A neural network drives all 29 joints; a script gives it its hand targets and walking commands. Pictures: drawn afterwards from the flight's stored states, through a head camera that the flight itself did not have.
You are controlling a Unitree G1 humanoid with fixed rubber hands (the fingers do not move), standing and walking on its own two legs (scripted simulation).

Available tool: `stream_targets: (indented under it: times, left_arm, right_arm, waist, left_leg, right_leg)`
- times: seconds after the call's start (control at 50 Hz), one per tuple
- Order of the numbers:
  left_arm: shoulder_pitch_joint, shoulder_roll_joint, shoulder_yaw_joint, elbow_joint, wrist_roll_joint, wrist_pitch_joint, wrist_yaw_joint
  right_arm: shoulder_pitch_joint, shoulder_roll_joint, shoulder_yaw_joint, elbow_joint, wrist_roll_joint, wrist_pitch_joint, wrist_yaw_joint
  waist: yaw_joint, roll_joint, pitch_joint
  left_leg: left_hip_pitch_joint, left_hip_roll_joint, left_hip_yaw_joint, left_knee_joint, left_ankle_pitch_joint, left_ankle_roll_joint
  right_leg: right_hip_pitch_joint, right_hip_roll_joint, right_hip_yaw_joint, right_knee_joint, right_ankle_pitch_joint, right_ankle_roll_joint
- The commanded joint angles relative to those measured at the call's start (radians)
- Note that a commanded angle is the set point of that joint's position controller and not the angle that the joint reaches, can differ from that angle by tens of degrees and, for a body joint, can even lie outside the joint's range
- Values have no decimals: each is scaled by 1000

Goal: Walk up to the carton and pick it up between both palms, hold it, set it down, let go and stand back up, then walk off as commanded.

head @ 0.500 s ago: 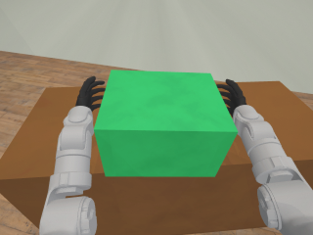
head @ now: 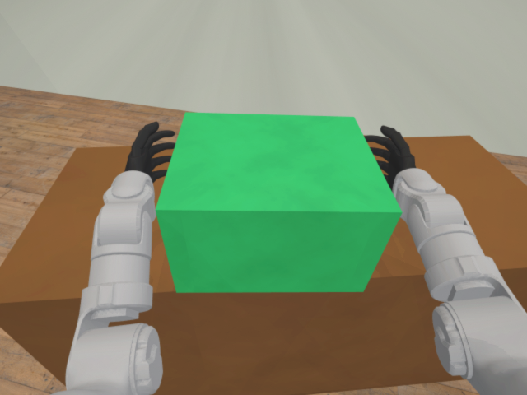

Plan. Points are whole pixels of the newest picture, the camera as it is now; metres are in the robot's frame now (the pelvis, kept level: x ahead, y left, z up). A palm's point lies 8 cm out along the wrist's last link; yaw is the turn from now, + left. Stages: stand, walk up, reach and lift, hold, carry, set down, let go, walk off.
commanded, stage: reach and lift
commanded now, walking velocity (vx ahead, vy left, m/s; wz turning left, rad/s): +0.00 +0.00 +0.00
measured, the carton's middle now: (271, 198) +0.40 -0.01 +0.12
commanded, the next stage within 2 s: hold in 0.18 s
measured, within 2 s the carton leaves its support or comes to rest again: neither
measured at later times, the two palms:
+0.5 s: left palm (129, 171) +0.36 +0.20 +0.21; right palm (406, 166) +0.36 -0.20 +0.21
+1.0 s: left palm (126, 169) +0.36 +0.20 +0.22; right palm (406, 162) +0.36 -0.20 +0.22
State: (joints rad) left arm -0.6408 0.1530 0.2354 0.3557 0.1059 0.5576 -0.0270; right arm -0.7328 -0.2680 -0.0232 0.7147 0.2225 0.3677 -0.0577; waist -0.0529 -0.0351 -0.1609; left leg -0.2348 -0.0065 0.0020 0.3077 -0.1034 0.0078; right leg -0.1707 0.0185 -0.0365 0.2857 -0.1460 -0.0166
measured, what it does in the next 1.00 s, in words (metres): stands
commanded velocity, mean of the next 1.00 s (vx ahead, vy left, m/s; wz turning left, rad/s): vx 0.00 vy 0.00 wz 0.00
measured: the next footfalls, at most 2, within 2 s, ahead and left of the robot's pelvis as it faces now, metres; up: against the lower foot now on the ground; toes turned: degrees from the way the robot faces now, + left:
none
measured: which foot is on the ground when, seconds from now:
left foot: down 0.00-1.00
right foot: down 0.00-1.00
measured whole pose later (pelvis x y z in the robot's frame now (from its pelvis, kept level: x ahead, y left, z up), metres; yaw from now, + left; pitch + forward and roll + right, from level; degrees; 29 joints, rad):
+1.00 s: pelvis -0.01 +0.00 +0.00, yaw +0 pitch +1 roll -1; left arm -0.65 0.17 0.25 0.29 0.11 0.68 -0.05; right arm -0.76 -0.27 -0.03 0.67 0.22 0.48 -0.06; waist -0.05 -0.04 -0.20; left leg -0.23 -0.01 0.00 0.31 -0.09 0.01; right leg -0.16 0.02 -0.04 0.29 -0.14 -0.02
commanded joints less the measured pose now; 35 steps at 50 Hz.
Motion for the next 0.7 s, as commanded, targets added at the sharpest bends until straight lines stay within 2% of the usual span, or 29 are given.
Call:
stream_targets:
  times: [0.0, 0.04, 0.08, 0.1, 0.18, 0.28, 0.34, 0.46, 0.5, 0.6, 0.62, 0.66, 0.68]
  left_arm:
    - [-585, -542, -362, -303, -132, 2, -148]
    - [-574, -531, -345, -277, -125, 17, -156]
    - [-565, -523, -327, -254, -100, 35, -164]
    - [-573, -520, -315, -249, -93, 41, -168]
    - [-616, -540, -330, -266, -103, 52, -169]
    - [-637, -556, -361, -309, -130, 54, -156]
    - [-661, -562, -370, -313, -140, 58, -150]
    - [-689, -556, -341, -250, -128, 77, -154]
    - [-670, -564, -348, -268, -129, 86, -158]
    - [-684, -552, -337, -266, -122, 100, -164]
    - [-681, -561, -347, -273, -126, 101, -164]
    - [-703, -556, -347, -282, -128, 101, -162]
    - [-685, -564, -358, -303, -133, 102, -160]
  right_arm:
    - [-720, 598, 293, -549, 181, -55, 94]
    - [-713, 592, 277, -531, 166, -41, 91]
    - [-688, 570, 253, -469, 156, -22, 93]
    - [-699, 570, 252, -456, 157, -16, 97]
    - [-742, 576, 239, -464, 160, -9, 110]
    - [-770, 590, 254, -515, 177, -5, 118]
    - [-777, 591, 251, -506, 178, -1, 125]
    - [-806, 590, 223, -443, 164, 21, 135]
    - [-782, 582, 224, -444, 171, 28, 135]
    - [-799, 578, 219, -435, 174, 41, 136]
    - [-793, 575, 217, -437, 177, 42, 136]
    - [-808, 569, 215, -439, 178, 44, 137]
    - [-797, 573, 224, -457, 189, 44, 136]
  waist:
    - [6, 27, -407]
    - [0, 16, -364]
    - [-8, 36, -309]
    - [0, 32, -295]
    - [1, 43, -300]
    - [6, 49, -356]
    - [4, 54, -355]
    - [3, 39, -269]
    - [-5, 47, -276]
    - [-2, 49, -283]
    - [-11, 53, -281]
    - [-3, 60, -293]
    - [-10, 61, -314]
  left_leg:
    - [334, -39, -9, 23, 269, -9]
    - [317, -38, -8, 13, 236, -4]
    - [308, -36, -9, -4, 196, -6]
    - [300, -32, -8, -11, 178, -2]
    - [295, -29, -9, -19, 154, -1]
    - [309, -26, -10, -14, 162, -1]
    - [305, -24, -10, -18, 140, 0]
    - [261, -21, -8, -39, 53, 14]
    - [272, -19, -10, -40, 67, 9]
    - [267, -19, -7, -39, 66, 11]
    - [269, -19, -12, -41, 68, 8]
    - [270, -18, -12, -39, 68, 5]
    - [279, -18, -16, -33, 97, 3]
  right_leg:
    - [177, 22, 39, -40, 337, 63]
    - [176, 16, 42, -47, 315, 64]
    - [157, 14, 38, -53, 261, 59]
    - [150, 16, 38, -60, 221, 56]
    - [133, 17, 32, -62, 170, 47]
    - [128, 23, 35, -62, 178, 39]
    - [108, 24, 34, -65, 152, 36]
    - [72, 18, 36, -80, 58, 31]
    - [86, 20, 38, -79, 77, 26]
    - [95, 18, 41, -79, 77, 25]
    - [94, 20, 41, -79, 85, 25]
    - [93, 22, 42, -74, 83, 22]
    - [108, 24, 42, -70, 117, 22]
